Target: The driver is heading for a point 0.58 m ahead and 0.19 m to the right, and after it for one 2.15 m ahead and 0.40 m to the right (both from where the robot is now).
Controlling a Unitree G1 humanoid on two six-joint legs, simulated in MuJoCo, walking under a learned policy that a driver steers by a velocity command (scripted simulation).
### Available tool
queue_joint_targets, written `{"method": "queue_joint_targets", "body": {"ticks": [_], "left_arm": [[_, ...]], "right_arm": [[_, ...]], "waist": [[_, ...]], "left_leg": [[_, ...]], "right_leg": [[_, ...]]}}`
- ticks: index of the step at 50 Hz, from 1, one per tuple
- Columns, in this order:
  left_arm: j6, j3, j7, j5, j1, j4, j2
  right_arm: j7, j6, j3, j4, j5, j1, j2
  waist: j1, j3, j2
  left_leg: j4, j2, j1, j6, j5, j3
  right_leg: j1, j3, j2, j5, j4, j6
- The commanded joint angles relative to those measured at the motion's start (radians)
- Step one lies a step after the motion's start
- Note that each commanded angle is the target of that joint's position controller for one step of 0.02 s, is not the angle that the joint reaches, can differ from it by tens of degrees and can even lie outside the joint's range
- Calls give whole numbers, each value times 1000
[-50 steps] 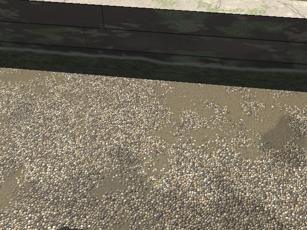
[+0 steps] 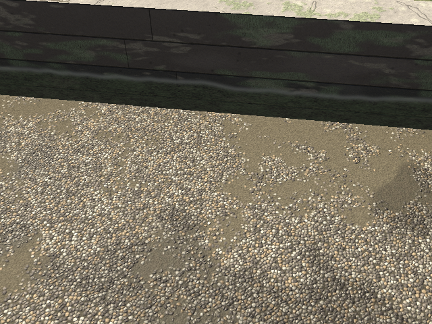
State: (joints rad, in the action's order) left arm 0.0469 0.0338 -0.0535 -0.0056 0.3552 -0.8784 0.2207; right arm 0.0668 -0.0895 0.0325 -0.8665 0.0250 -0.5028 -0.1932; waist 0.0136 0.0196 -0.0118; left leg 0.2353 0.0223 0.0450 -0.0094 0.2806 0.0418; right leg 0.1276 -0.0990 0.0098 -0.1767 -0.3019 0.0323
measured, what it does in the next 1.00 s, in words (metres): stands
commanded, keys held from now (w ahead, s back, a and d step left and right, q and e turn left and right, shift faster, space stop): w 1.00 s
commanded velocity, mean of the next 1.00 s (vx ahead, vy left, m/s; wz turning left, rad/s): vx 0.43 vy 0.00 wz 0.00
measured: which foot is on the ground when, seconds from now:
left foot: down 0.00-1.00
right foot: down 0.00-1.00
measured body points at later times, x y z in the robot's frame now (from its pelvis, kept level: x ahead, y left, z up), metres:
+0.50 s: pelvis +0.00 +0.01 -0.01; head +0.00 +0.01 +0.44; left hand +0.10 +0.23 -0.14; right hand +0.02 -0.22 -0.15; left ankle -0.10 +0.13 -0.75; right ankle -0.01 -0.15 -0.75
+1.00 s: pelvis -0.01 +0.00 +0.00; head -0.02 +0.00 +0.44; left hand +0.14 +0.22 -0.11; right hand +0.09 -0.23 -0.12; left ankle -0.10 +0.13 -0.75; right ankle -0.01 -0.15 -0.75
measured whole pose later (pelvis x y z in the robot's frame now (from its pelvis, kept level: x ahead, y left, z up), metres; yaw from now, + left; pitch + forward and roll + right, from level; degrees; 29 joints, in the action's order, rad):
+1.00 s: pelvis -0.01 +0.00 +0.00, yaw -2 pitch -3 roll +0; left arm 0.03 0.10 -0.02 0.05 0.20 -0.70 0.23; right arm 0.04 -0.05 0.09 -0.69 0.06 -0.27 -0.23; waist 0.01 -0.01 -0.01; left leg 0.32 0.01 0.04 -0.01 0.32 0.02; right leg 0.15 -0.13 0.01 -0.22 -0.42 0.04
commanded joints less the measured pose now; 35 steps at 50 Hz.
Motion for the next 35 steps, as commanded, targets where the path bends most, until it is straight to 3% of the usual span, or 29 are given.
{"method": "queue_joint_targets", "body": {"ticks": [1, 5, 6, 8, 9, 12, 13, 14, 15, 16, 19, 35], "left_arm": [[-10, -22, -11, 1, 29, 19, 97], [-12, -17, -19, 5, 27, 13, 83], [-11, -7, -17, 9, -52, 69, 75], [-4, 3, -21, 25, -39, 87, 60], [-1, -1, -27, 25, 32, 47, 66], [-1, 1, -30, 20, 18, 57, 71], [-1, 8, -25, 24, -58, 111, 67], [1, 13, -25, 35, -62, 122, 54], [1, 8, -28, 36, 6, 87, 57], [-1, 7, -28, 29, -6, 96, 67], [-5, 8, -25, 27, -36, 109, 65], [-22, 15, -6, 36, -124, 189, 79]], "right_arm": [[5, 14, -11, 0, 1, -96, -74], [5, 26, -4, -9, 3, -89, -65], [-4, 38, 12, 34, 12, -42, -20], [-16, 50, 15, 40, 20, -56, -37], [-11, 46, 2, 10, 11, -84, -86], [-9, 44, 10, 17, 6, -44, -60], [-18, 54, 25, 56, 17, 0, -16], [-23, 59, 26, 56, 25, -12, -24], [-19, 53, 10, 26, 14, -48, -76], [-17, 51, 11, 38, 8, -20, -74], [-14, 47, 16, 47, 12, 19, -60], [-12, 39, 22, 151, 23, 154, -90]], "waist": [[2, -120, -5], [1, -110, -5], [16, -127, 8], [12, -64, -13], [-10, -35, -28], [-12, -106, -16], [5, -134, -6], [6, -89, -14], [-12, -49, -23], [-14, -79, -14], [-12, -108, -11], [-3, -58, 3]], "left_leg": [[-49, -9, -160, 4, -104, -2], [-2, -24, -159, 6, -158, -21], [34, -21, -159, 8, -250, -31], [58, -23, -145, 9, -326, -32], [44, -30, -147, 12, -277, -24], [43, -33, -164, 19, -289, -24], [69, -28, -162, 17, -381, -33], [79, -27, -143, 15, -420, -32], [62, -31, -139, 19, -363, -21], [57, -32, -151, 19, -357, -20], [49, -31, -151, 20, -352, -19], [44, -21, -126, 5, -299, -13]], "right_leg": [[-40, -11, -8, 119, 28, -74], [-45, 6, 8, 172, -24, -83], [-13, 1, 11, 298, -58, -91], [-57, 9, 16, 352, -96, -96], [-100, 19, 20, 242, -91, -88], [-51, 25, 28, 219, -104, -80], [-9, 18, 27, 346, -127, -84], [-33, 17, 26, 387, -140, -86], [-88, 24, 28, 285, -134, -79], [-75, 25, 31, 266, -135, -75], [-53, 21, 28, 272, -136, -71], [-84, -12, 9, 324, -124, -66]]}}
